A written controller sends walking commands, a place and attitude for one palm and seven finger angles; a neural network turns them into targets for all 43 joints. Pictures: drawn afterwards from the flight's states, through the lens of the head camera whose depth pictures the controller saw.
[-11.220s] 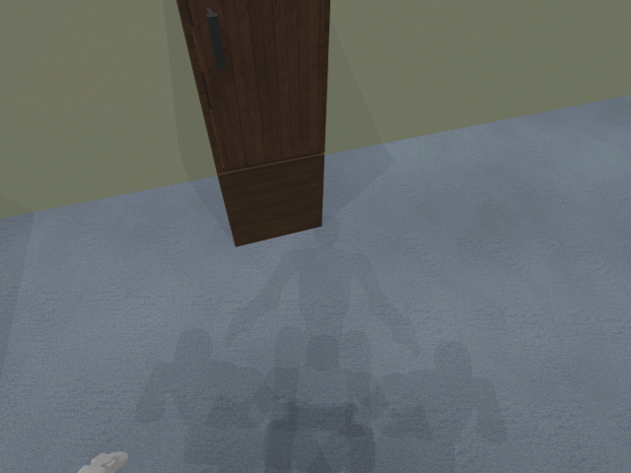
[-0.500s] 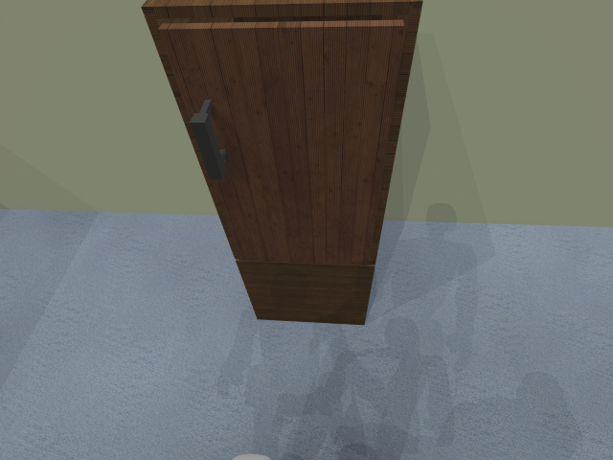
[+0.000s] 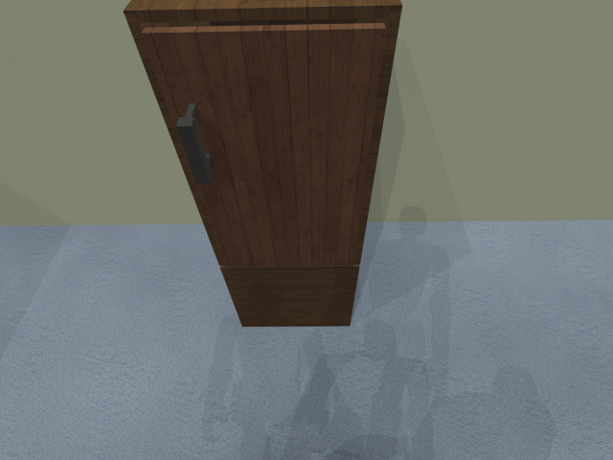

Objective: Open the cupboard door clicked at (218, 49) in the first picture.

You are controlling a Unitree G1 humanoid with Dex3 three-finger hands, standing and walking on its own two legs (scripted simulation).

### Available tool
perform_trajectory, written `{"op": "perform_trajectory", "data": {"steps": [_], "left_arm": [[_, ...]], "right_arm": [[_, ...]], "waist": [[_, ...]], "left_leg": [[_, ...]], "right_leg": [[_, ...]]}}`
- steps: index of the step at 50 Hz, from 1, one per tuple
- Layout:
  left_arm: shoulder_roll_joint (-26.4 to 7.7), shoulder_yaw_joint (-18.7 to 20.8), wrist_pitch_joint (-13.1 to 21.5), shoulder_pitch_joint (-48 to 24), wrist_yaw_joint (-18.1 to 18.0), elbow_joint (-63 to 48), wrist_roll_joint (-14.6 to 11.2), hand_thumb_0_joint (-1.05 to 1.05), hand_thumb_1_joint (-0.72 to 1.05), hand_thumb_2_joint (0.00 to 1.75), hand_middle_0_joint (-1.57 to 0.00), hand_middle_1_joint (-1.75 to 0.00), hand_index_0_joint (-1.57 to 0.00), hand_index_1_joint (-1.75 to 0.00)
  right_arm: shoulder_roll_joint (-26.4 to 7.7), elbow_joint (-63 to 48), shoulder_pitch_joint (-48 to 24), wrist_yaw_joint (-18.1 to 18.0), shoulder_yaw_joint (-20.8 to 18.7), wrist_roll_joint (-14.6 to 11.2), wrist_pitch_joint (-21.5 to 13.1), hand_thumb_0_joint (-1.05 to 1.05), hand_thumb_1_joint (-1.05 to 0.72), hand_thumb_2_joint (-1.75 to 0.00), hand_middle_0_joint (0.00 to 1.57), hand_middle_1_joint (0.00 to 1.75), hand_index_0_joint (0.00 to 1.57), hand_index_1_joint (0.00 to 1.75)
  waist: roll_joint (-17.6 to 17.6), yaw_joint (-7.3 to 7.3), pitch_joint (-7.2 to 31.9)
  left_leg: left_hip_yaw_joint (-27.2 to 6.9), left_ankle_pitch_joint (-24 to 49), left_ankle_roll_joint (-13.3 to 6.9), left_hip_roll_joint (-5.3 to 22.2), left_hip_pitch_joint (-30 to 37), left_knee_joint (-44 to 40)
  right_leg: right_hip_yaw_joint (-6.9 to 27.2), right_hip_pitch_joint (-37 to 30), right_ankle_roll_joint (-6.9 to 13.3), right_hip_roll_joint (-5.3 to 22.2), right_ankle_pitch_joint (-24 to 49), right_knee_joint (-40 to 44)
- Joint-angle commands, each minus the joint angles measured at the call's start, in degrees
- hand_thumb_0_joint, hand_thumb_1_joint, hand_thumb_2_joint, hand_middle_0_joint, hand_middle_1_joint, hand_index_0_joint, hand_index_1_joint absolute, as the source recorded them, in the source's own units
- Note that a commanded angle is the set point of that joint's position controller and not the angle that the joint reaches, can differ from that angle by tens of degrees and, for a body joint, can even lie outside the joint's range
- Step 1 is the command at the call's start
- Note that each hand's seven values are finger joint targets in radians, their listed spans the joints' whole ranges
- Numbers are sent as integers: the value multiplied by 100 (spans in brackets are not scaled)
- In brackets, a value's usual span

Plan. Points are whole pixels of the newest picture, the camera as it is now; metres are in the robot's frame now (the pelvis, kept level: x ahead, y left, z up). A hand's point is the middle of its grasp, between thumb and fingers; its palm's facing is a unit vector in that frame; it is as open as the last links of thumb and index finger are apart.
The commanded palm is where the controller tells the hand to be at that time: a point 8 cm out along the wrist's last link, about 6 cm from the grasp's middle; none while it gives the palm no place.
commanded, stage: look again from close up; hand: left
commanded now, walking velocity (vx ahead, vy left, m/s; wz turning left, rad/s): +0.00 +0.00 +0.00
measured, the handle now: (197, 144) +0.57 +0.21 +0.08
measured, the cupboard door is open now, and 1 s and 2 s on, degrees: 0 0 0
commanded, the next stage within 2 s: raise the hand with hooked fingers in 0.42 s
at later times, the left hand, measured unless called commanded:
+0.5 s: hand out of the picture +0.01 +0.17 -0.17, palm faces +0.03 -0.98 -0.22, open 7.3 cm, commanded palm none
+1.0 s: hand out of the picture +0.13 +0.21 -0.04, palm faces +0.09 -1.00 +0.01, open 8.9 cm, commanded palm +0.12 +0.26 -0.02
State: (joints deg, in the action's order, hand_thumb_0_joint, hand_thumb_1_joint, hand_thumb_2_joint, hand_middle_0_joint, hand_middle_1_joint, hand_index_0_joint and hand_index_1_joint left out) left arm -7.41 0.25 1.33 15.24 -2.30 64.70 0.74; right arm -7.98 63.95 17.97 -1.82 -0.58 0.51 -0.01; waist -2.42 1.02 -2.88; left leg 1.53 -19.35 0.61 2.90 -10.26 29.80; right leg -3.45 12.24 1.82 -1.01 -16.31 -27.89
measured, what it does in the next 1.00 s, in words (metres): lowers itself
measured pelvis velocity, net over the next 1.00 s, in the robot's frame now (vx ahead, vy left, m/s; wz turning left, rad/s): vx -0.06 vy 0.01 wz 0.03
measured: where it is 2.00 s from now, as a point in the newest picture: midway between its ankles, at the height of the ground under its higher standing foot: outside the picture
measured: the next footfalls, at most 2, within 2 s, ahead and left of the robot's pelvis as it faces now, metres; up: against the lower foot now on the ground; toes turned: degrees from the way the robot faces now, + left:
none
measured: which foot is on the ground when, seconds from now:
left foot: down 0.00-1.00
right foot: down 0.00-1.00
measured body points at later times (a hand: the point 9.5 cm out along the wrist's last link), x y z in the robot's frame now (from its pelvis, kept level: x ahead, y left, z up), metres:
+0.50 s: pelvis +0.00 -0.01 +0.00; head +0.01 -0.02 +0.45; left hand +0.01 +0.22 -0.15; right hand +0.00 -0.22 -0.17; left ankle -0.05 +0.14 -0.74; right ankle -0.02 -0.10 -0.74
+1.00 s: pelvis -0.06 +0.01 -0.08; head -0.02 +0.03 +0.37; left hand +0.12 +0.26 -0.04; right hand +0.19 -0.21 -0.09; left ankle -0.05 +0.14 -0.74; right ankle -0.02 -0.10 -0.74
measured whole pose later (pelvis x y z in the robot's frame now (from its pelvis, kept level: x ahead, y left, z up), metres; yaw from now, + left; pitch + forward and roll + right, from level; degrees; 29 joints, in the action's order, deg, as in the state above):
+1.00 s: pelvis -0.06 +0.01 -0.08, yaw +2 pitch +10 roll -1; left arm -10.4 8.2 21.8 23.3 14.7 2.5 -13.6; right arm -14.9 24.0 8.8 -2.1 -1.8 -1.1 -13.8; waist 1.5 -2.7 6.1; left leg -0.4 -30.3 0.4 1.2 -43.9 63.7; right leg -4.5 45.7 1.2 2.0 -26.9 -62.1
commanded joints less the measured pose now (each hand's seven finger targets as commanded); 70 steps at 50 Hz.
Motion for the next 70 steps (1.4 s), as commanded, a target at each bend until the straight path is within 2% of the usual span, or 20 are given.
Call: {"op": "perform_trajectory", "data": {"steps": [1,5,10,25,26,27,28,29,30,31,32,33,37,39,44,47,52,60,64,70], "left_arm": [[-712,93,178,329,-61,-252,-15,0,90,90,-20,-30,-20,-30],[-690,101,178,445,-32,-194,-28,0,90,90,-20,-30,-20,-30],[-690,91,116,345,-24,-291,-19,0,90,90,-20,-30,-20,-30],[-838,124,72,339,25,-405,-10,0,90,90,-20,-30,-20,-30],[-1019,210,148,1075,-228,-108,11,0,90,90,-20,-30,-20,-30],[-2171,671,1514,-3462,-84,-9025,-1183,0,88,89,-20,-32,-20,-32],[-1904,790,1181,-747,-357,-7413,-616,0,85,88,-20,-33,-20,-33],[-521,191,406,660,-523,-6678,-877,0,83,87,-21,-34,-21,-34],[-155,60,400,502,-392,-6530,-996,0,81,86,-21,-36,-21,-36],[-486,323,698,21,-281,-6871,-1049,0,78,85,-21,-37,-21,-37],[-719,659,1036,103,-124,-6728,-1009,0,76,84,-21,-39,-21,-39],[-416,655,1366,651,105,-6242,-1039,0,74,83,-21,-40,-21,-40],[-107,745,2989,1706,1525,-5476,-1408,0,64,79,-22,-47,-22,-47],[-695,1208,3483,1521,2204,-5485,-1522,0,60,77,-22,-50,-22,-50],[-1092,1469,2525,397,2103,-7145,-1862,0,48,72,-23,-57,-23,-57],[-1115,1285,2579,-412,1610,-8285,-1598,0,41,69,-24,-62,-24,-62],[-1130,901,2683,-791,1666,-8306,-1443,0,29,64,-24,-69,-24,-69],[-1704,1789,1505,-444,2008,-7395,-1849,0,11,56,-26,-81,-26,-81],[-1781,2054,1631,-312,1836,-7425,-1944,0,1,52,-26,-87,-26,-87],[-1770,1922,1862,-738,1964,-7243,-1920,0,-13,46,-27,-96,-27,-96]], "right_arm": [[-331,-386,417,42,-25,63,-162,0,-90,-90,20,30,20,30],[-387,-381,471,-11,-14,42,-162,0,-90,-90,20,30,20,30],[-412,-308,398,-14,15,49,-155,0,-90,-90,20,30,20,30],[-533,-187,269,-24,40,45,-171,0,-90,-90,20,30,20,30],[-758,-580,-560,0,-75,-28,-162,0,-90,-90,20,30,20,30],[-1688,-2569,-520,-247,-163,-311,-1200,0,-90,-90,20,30,20,30],[-1163,-2138,-719,-449,-91,-171,-1621,0,-90,-90,20,30,20,30],[-890,-2217,-816,-427,-169,-328,-1766,0,-90,-90,20,30,20,30],[-1032,-2129,-619,-401,-176,-361,-1816,0,-90,-90,20,30,20,30],[-1227,-2447,-751,-368,-283,-297,-1923,0,-90,-90,20,30,20,30],[-1325,-2511,-571,-340,-370,-167,-1964,0,-90,-90,20,30,20,30],[-1264,-2665,-600,-300,-403,-82,-2001,0,-90,-90,20,30,20,30],[-1228,-3417,-921,73,-514,-56,-2067,0,-90,-90,20,30,20,30],[-1337,-3820,-964,196,-572,-106,-2020,0,-90,-90,20,30,20,30],[-1348,-4751,-1110,24,-433,-247,-1640,0,-90,-90,20,30,20,30],[-1249,-4684,-711,-59,-332,-187,-1564,0,-90,-90,20,30,20,30],[-1316,-4348,-590,-165,-139,-164,-1652,0,-90,-90,20,30,20,30],[-1344,-4294,-779,-296,-16,-276,-1682,0,-90,-90,20,30,20,30],[-1311,-4219,-744,-253,-16,-222,-1750,0,-90,-90,20,30,20,30],[-1439,-4116,-554,-232,-63,-260,-1825,0,-90,-90,20,30,20,30]], "waist": [[233,77,481],[395,11,367],[281,-12,-103],[291,-90,-19],[1257,-500,-329],[-388,310,2514],[-1536,-181,2634],[-1350,-87,1575],[-355,68,813],[245,204,437],[785,250,825],[1229,118,775],[1482,-394,989],[641,-515,1281],[546,-405,1828],[-257,-128,1935],[-416,211,1838],[49,-196,2050],[121,-299,1971],[20,-103,1593]], "left_leg": [[-148,968,-179,187,-165,-112],[-108,1353,-166,251,-178,-115],[-172,1244,-169,252,-182,-432],[-158,1174,-172,252,-140,-591],[171,861,26,184,-951,969],[32,1772,-300,-304,438,-127],[78,2694,-332,-202,851,-535],[-94,2808,-127,-131,270,-437],[-95,2641,-144,-140,-83,-170],[-208,2158,-193,-234,-453,121],[-162,1866,-215,-282,-635,375],[-158,1540,-191,-314,-1090,625],[-30,597,0,-466,-2713,1655],[61,406,0,-559,-3100,2125],[23,-302,-144,-553,-3390,2213],[-185,-259,-192,-379,-2948,2240],[-402,-215,-196,-281,-2817,2323],[-436,-216,-155,-335,-2803,1699],[-418,273,-121,-318,-2635,1532],[-345,138,-122,-309,-2433,1351]], "right_leg": [[736,-249,278,892,2059,207],[635,-407,207,792,2652,65],[622,-98,163,702,1855,186],[648,-244,150,721,1596,350],[1254,-415,-325,1180,5355,410],[1025,-1038,45,831,4324,-150],[603,-852,159,355,2599,-397],[126,-112,75,239,1511,-309],[-89,291,-29,195,1590,-240],[-128,757,-93,187,1490,-317],[-205,1024,-147,166,1274,-465],[-268,1332,-182,142,966,-690],[-43,1943,-63,161,278,-1802],[275,2037,65,253,96,-2171],[459,2206,-52,181,-1140,-2092],[292,2557,-31,93,-895,-2214],[107,2827,-26,10,-694,-2283],[39,1870,-68,54,-919,-1758],[-44,1579,-39,30,-423,-1750],[-15,1718,-62,52,-490,-1538]]}}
